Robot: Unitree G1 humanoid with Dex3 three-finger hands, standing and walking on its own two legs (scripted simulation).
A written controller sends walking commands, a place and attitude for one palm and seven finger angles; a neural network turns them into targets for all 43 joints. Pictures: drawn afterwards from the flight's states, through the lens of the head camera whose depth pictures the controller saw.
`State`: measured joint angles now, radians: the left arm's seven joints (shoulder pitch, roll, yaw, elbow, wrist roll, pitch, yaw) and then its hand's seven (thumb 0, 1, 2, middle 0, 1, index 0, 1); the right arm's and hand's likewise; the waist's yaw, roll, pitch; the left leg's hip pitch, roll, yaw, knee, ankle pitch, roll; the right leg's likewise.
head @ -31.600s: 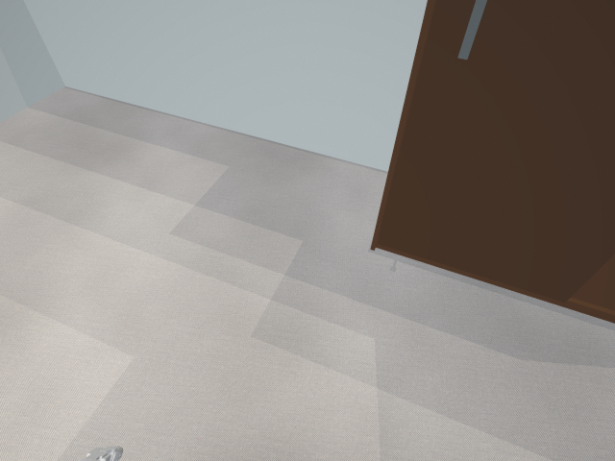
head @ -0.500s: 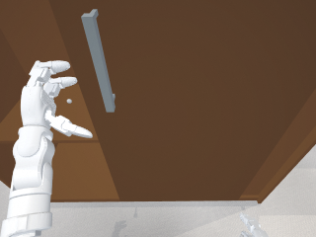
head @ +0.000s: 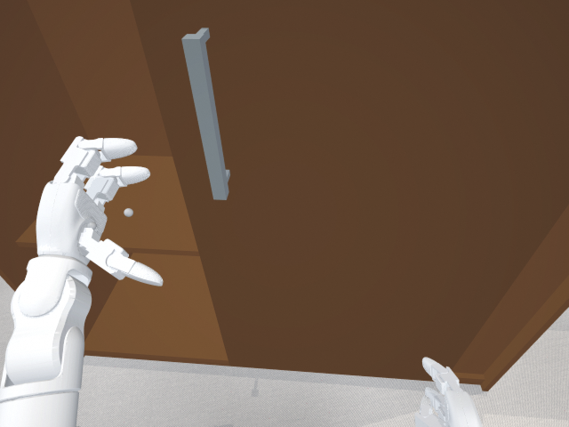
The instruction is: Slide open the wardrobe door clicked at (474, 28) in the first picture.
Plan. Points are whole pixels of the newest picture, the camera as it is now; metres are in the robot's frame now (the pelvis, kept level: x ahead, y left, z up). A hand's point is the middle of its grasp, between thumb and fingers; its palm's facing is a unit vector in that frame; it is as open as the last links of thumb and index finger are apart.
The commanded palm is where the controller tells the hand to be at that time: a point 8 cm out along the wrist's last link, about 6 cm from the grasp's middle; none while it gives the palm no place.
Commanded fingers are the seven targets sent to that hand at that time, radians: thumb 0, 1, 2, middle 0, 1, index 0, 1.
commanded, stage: draw the hand back to the body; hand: left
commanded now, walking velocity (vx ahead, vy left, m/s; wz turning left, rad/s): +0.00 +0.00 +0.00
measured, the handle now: (213, 122) +0.48 +0.18 +0.23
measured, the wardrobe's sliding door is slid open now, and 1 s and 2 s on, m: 0.56 0.56 0.56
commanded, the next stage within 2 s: step back with the hand held close in 1.52 s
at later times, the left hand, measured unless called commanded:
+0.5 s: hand (99, 250) +0.23 +0.24 +0.20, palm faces +0.19 -0.97 -0.13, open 14.4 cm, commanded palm +0.19 +0.28 +0.20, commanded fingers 0.00 -0.22 0.36 -0.24 -0.96 -0.24 -0.96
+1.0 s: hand (75, 268) +0.22 +0.27 +0.18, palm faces +0.43 -0.84 -0.33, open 10.2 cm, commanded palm +0.16 +0.31 +0.19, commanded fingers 0.00 0.68 0.80 -0.21 -0.43 -0.21 -0.43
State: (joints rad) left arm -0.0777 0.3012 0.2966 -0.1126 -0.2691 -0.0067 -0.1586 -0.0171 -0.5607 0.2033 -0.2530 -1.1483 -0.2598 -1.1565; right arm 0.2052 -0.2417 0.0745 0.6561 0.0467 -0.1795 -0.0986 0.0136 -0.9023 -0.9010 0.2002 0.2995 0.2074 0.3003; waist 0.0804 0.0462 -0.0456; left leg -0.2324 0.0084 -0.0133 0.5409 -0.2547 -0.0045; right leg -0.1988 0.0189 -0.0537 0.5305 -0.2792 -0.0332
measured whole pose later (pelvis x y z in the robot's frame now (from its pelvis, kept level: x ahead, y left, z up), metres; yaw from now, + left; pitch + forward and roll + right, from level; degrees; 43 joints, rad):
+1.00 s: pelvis +0.01 +0.02 +0.01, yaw -1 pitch -6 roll +0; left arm 0.39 0.34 0.32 -0.36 -0.08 -0.10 0.09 0.00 0.33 0.63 -0.23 -0.63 -0.23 -0.64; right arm 0.20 -0.23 0.02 0.68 -0.01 -0.14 -0.08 0.02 -0.90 -0.90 0.20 0.30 0.21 0.30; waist 0.07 0.05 0.01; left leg -0.10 -0.01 0.02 0.41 -0.22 0.02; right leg -0.07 0.00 -0.02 0.39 -0.23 -0.01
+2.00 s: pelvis +0.00 +0.04 +0.01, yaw -2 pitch +0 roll -1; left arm 0.53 0.40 0.38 -0.44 -0.06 -0.16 0.11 0.01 0.89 0.90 -0.21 -0.30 -0.22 -0.31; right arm 0.19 -0.25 -0.01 0.56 0.00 -0.02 -0.09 0.01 -0.90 -0.90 0.20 0.30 0.21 0.30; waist 0.01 0.02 0.00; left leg -0.28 -0.02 0.03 0.47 -0.20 0.04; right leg -0.24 -0.01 -0.01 0.44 -0.20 0.02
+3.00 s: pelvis -0.14 +0.06 -0.01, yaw -4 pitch +2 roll -4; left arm 0.50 0.46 0.40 -0.51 -0.06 -0.25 0.10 0.01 0.88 0.90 -0.21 -0.30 -0.22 -0.31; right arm 0.15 -0.17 0.01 0.60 -0.01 -0.09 -0.07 0.01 -0.90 -0.90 0.20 0.30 0.21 0.30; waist -0.03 -0.01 0.00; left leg -0.51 0.04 0.06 0.45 0.00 0.04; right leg -0.13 0.05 0.02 0.46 -0.37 0.02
